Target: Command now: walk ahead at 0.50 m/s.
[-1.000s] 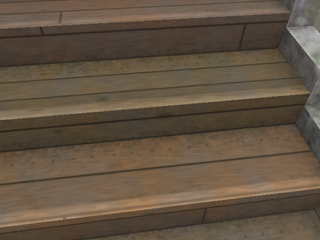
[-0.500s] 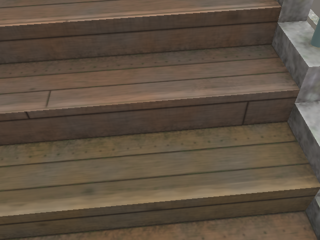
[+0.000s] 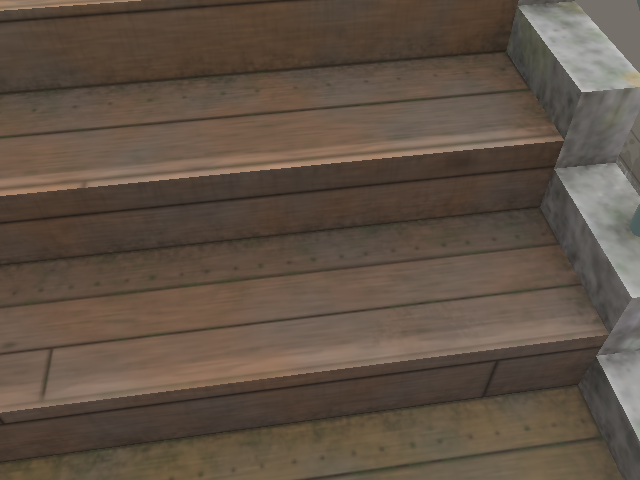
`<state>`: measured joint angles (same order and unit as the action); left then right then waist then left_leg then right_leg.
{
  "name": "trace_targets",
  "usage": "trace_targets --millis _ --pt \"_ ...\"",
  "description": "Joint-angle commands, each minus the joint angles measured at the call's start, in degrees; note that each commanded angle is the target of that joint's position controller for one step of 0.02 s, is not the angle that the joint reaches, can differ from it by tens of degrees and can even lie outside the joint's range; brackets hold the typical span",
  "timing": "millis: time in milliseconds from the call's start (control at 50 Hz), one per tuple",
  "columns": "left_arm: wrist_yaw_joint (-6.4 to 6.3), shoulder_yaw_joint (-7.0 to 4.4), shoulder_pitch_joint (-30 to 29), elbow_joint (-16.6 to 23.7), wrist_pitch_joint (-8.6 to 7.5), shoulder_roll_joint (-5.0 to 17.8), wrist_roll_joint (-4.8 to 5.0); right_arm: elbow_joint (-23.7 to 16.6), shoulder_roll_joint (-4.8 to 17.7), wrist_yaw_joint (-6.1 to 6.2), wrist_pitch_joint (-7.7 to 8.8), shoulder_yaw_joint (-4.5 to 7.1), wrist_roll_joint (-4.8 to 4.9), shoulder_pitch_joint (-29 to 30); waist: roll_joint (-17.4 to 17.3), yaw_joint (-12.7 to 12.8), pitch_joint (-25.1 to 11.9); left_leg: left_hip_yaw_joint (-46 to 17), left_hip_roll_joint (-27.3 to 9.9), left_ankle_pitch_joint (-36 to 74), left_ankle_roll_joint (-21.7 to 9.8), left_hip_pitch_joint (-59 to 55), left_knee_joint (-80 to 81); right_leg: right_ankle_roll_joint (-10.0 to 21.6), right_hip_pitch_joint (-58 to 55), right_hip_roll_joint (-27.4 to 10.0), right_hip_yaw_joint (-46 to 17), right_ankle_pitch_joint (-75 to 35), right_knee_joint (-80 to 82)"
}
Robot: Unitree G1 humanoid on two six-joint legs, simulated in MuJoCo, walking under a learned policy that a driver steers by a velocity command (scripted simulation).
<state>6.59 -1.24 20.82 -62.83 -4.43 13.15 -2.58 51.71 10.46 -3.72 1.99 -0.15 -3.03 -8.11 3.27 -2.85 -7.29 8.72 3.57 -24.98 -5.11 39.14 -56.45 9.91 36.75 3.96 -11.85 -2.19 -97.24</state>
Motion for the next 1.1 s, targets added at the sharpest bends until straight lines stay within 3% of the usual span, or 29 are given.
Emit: trace_targets --millis 20,100,120,200,260,280,340,360,380,400,420,440,480,500,560,640,740,800,860,880,900,940,960,980,1000,1020,1040,1080,1100 --pt "-2.31 1.51 -6.5 8.4 0.48 -5.3 0.28 9.0 -4.7 -0.56 1.11 -1.21 0.12 -5.8 1.3 4.6 -0.5 -29.8 -15.9 21.0 -10.5 -22.7 30.4 5.7 32.9 -0.3 -5.4 5.1 -24.2" --pt "-2.46 2.74 -9.5 11.0 2.09 -4.9 0.61 8.8 -5.2 -0.01 3.1 -1.91 -3.03 -2.4 -2.3 9.9 4.0 -9.8 -8.8 15.5 -5.6 -9.5 38.9 5.4 31.4 -6.3 7.9 11.7 -17.2" --pt "-2.09 3.58 -15.5 13.3 2.08 -5.6 1.52 10.2 -3.4 0.47 2.99 -1.74 -4.42 -8.4 -7.4 7.0 4.6 -11.6 -10.0 15.0 -7.0 -10.2 41.1 5.7 34.2 -6.3 10.1 16.2 -27.4" --pt "-4.21 5.49 -28.2 20.6 2.45 -2.1 0.32 14.6 -0.5 -0.01 2.71 -1.9 -6.49 -22.8 -1.5 1.4 3.3 -19.1 -13.6 8.8 -5.9 -26.5 42.2 4.8 49.2 -10.9 8.7 10.1 -9.9" --pt "-3.45 6.4 -42.2 26.5 5.33 -2.9 -0.81 12.0 0.1 -2.35 2.38 -2.6 -2.06 -22.5 -8.8 -1.1 5.3 -16.3 -15.1 10.5 -9.1 -4.8 55.2 -0.1 19.1 -10.1 16.1 24.5 9.0" --pt "-2.09 6.35 -37.3 24.8 5.55 -4.4 -0.28 10.4 2.2 -2.62 3.67 -2.05 0.9 -20.9 -14.1 1.4 6.6 -15.0 -17.0 24.9 -9.6 -7.3 53.7 -2.0 13.2 -8.5 18.4 26.6 9.2" --pt "-1.59 3.75 -28.2 22.0 4.03 1.2 1.08 10.0 12.0 -2.86 6.11 0.79 2.24 -20.7 -13.5 6.3 -1.1 -12.8 -18.1 89.8 -9.1 -29.5 39.3 -2.7 1.6 -0.3 22.0 26.2 29.9" --pt "-2.9 2.81 -21.1 21.0 3.53 2.5 -0.55 11.7 11.6 -2.9 5.96 1.55 1.72 -20.5 -15.5 9.0 -5.7 -11.4 -16.5 95.2 -6.2 -30.9 28.6 -0.8 -7.1 -0.9 17.6 17.6 34.9" --pt "-3.77 2.03 -12.4 18.1 3.11 4.6 -0.57 11.7 3.6 -2.78 6.38 0.11 -0.26 -27.7 -0.2 8.4 -17.2 -14.1 -10.3 72.2 -3.3 -9.0 10.0 7.8 -32.0 -11.2 -3.8 9.7 42.0" --pt "-4.89 0.3 3.1 15.4 3.67 9.8 -2.71 10.5 -1.5 -3.64 5.26 -0.94 -0.36 -24.7 13.1 14.2 -20.3 -20.1 -2.0 23.4 -1.8 6.7 -6.6 14.0 -41.9 -21.8 -34.3 24.4 64.2" --pt "-5.14 -0.81 8.1 11.2 2.45 11.2 -2.82 11.6 -0.9 -4.3 4.18 0.69 1.59 -17.9 12.6 16.1 -10.4 -26.6 -2.1 25.2 -1.5 15.8 -35.6 11.4 -31.2 -24.4 -44.5 46.2 72.4" --pt "-5.53 -1.33 4.6 10.1 0.98 11.4 -0.78 10.5 -0.6 -3.27 4.11 1.83 2.42 -12.7 8.8 12.7 -2.3 -23.5 -4.3 26.8 -1.1 19.1 -43.1 7.0 -20.3 -24.1 -36.4 51.2 71.7" --pt "-5.17 0.17 -5.6 7.1 -0.88 0.0 3.03 8.7 -0.5 -0.74 3.9 1.58 0.89 -8.9 1.8 5.5 -1.6 -20.9 -5.8 23.1 -4.3 21.2 -53.8 5.8 -15.1 -23.7 -18.3 36.6 67.4" --pt "-5.09 1.74 -8.1 6.4 -0.79 -6.3 2.36 6.8 -0.2 -0.14 2.65 1.7 0.71 -5.8 -0.6 3.3 -3.1 -20.6 -5.8 22.4 -6.1 22.2 -58.2 6.1 -15.5 -24.2 -15.7 29.7 70.5" --pt "-4.5 2.47 -10.7 2.9 -1.11 -10.0 -0.57 3.2 -5.1 -0.83 0.38 -0.11 1.13 -3.0 -4.3 -1.5 2.5 -19.8 -6.1 19.7 -10.8 31.1 -62.1 2.9 -14.5 -20.5 -0.2 17.2 74.9" --pt "-4.82 2.44 -7.2 0.4 -1.91 -6.6 -3.85 3.7 -2.9 -4.04 0.87 -0.54 2.83 -2.2 1.0 -0.5 7.3 -14.8 -4.5 16.2 -12.5 37.7 -75.9 3.5 -14.4 -18.1 13.6 17.7 82.4" --pt "-3.59 4.53 5.7 -5.9 -0.49 -5.5 -7.03 -2.8 -3.2 -1.17 1.02 -4.11 4.49 10.4 -2.7 1.1 7.1 -16.5 -6.2 12.4 -16.3 58.0 -72.9 1.6 -33.0 -20.2 16.0 17.5 85.2" --pt "-3.82 5.09 12.4 -6.1 -0.96 -5.4 -8.43 -7.2 0.6 -1.04 -0.94 -3.95 3.96 18.1 -2.5 4.6 5.3 -9.2 -10.9 25.0 -14.5 51.1 -54.6 1.2 -32.5 -19.3 20.8 15.9 90.4" --pt "-3.1 4.24 11.3 -4.0 0.24 -3.3 -4.22 -11.1 -1.2 -2.08 -3.55 -4.72 2.34 29.9 -2.6 6.5 5.5 -2.4 -10.6 13.0 -10.0 29.7 -33.0 2.4 -26.5 -19.8 27.5 -1.4 97.7" --pt "-3.3 3.43 8.3 -1.1 -1.0 1.2 -1.72 -10.2 -3.1 -2.95 -3.49 -4.27 1.16 24.5 2.5 2.0 5.2 0.2 -8.1 9.5 -7.6 20.7 -30.6 1.3 -27.8 -20.6 30.7 -29.1 93.0" --pt "-3.37 3.08 9.9 -2.1 -2.56 4.1 -0.81 -10.8 -2.6 -3.32 -3.59 -4.01 1.53 24.8 4.4 -0.5 2.8 3.2 -4.3 9.7 -6.6 13.2 -26.7 2.3 -29.6 -21.6 30.9 -58.1 88.6" --pt "-3.62 0.83 5.9 1.5 -4.36 10.6 -0.05 -7.4 3.1 -1.78 -1.45 -1.24 3.66 10.3 7.2 -4.8 0.1 5.5 4.4 10.1 -5.4 -1.9 -4.8 0.1 -38.4 -21.9 30.5 -76.1 76.8" --pt "-3.55 0.48 7.4 3.6 -4.64 8.4 -2.41 -5.1 6.8 0.59 -0.85 0.17 3.33 0.1 3.1 -4.9 -11.0 -5.4 -0.1 38.2 -10.7 -27.2 -7.9 -5.1 -25.7 -20.2 29.3 -71.4 62.3" --pt "-2.61 1.14 6.7 6.4 -4.54 6.6 -2.92 -3.9 8.8 1.65 -1.82 0.55 3.22 -9.7 -3.4 -7.3 -24.2 -26.6 -6.8 35.9 -17.2 -47.6 4.2 -7.3 -10.5 -12.6 23.8 -42.1 45.3" --pt "-1.09 -0.23 -1.1 8.7 -2.72 5.5 0.43 0.2 12.7 1.65 -3.67 2.17 -0.67 -24.2 -11.2 -11.1 -23.3 -51.7 -15.2 34.1 -22.1 -52.2 26.5 -8.9 3.5 -1.3 16.0 14.0 19.8" --pt "0.02 -0.79 -0.2 8.1 -1.37 3.1 2.84 2.4 18.9 2.22 -2.53 5.51 -1.41 -23.7 -7.3 -9.9 -15.9 -56.9 -18.2 29.9 -18.3 -40.6 31.8 -7.6 9.5 -1.1 2.0 8.1 -0.4" --pt "-0.73 -1.97 -2.6 8.9 -1.31 3.9 1.93 2.6 17.5 2.88 -0.79 5.62 0.24 -17.8 -8.4 -6.8 -9.2 -52.4 -16.8 21.1 -16.4 -29.6 31.3 -7.5 12.0 -2.5 -1.3 6.0 -10.2" --pt "-2.66 0.2 -9.0 12.5 -1.99 -1.7 -0.27 3.2 6.6 2.26 1.23 2.74 2.24 -6.2 -7.5 0.9 -2.0 -44.5 -11.5 13.2 -15.3 -17.4 29.1 -2.6 20.5 -1.3 -0.9 5.0 -21.6" --pt "-2.99 1.7 -8.7 12.8 -1.51 -5.9 -0.52 3.6 0.5 1.35 1.27 0.81 1.2 -0.5 -3.0 5.5 -0.6 -37.7 -10.2 13.0 -13.3 -11.3 31.0 0.8 21.2 -2.9 -1.1 5.4 -20.1"
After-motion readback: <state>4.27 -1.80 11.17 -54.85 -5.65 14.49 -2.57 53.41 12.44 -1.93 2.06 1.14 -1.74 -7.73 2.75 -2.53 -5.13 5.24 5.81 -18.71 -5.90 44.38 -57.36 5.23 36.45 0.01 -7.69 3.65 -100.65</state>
